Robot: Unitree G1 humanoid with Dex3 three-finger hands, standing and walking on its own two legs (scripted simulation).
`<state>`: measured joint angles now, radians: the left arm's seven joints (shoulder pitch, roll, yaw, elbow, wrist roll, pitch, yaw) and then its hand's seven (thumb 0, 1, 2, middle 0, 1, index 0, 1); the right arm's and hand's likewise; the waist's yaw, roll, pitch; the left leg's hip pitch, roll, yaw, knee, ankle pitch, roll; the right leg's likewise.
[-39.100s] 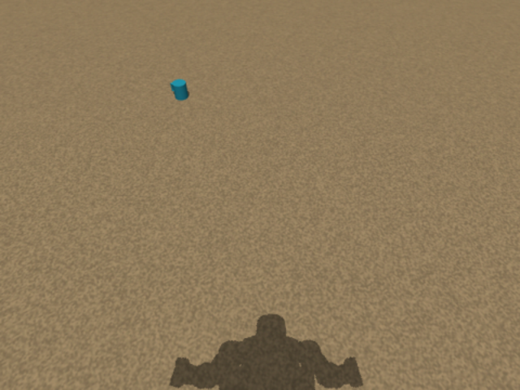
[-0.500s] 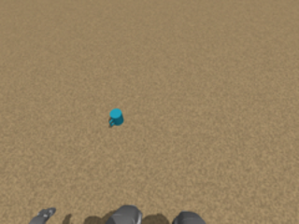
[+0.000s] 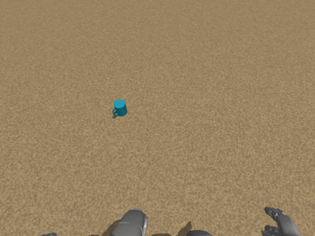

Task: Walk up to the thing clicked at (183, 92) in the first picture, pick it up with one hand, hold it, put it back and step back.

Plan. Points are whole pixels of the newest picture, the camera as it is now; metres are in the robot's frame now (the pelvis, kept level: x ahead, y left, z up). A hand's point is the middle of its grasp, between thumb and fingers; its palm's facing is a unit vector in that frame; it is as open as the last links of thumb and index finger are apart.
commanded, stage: step back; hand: left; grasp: from above
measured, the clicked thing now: (119, 109) +1.01 +0.37 -0.70
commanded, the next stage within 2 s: stand in 1.06 s
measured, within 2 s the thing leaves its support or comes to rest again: neither
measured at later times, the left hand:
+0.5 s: hand out of the picture +0.00 +0.29 -0.13, palm faces +0.06 -0.91 -0.40, open 7.4 cm
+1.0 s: hand out of the picture +0.06 +0.30 -0.15, palm faces +0.08 -0.93 -0.36, open 7.4 cm
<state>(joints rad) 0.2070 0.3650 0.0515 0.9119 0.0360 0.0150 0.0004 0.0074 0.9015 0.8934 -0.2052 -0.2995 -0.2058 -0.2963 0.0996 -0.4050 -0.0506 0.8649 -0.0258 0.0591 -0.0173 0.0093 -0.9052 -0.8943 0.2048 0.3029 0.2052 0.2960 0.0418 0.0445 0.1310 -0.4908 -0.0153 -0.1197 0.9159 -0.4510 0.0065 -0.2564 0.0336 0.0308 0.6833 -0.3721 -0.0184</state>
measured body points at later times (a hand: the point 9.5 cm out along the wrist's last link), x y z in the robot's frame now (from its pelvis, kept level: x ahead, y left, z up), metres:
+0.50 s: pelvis -0.04 +0.00 +0.01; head -0.03 +0.00 +0.46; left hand -0.01 +0.34 -0.11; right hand +0.03 -0.30 -0.12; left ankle -0.04 +0.14 -0.72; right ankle +0.00 -0.11 -0.72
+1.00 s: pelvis +0.01 +0.03 +0.01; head +0.04 +0.04 +0.46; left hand +0.06 +0.35 -0.12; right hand +0.16 -0.25 -0.11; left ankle +0.05 +0.16 -0.72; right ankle +0.00 -0.11 -0.72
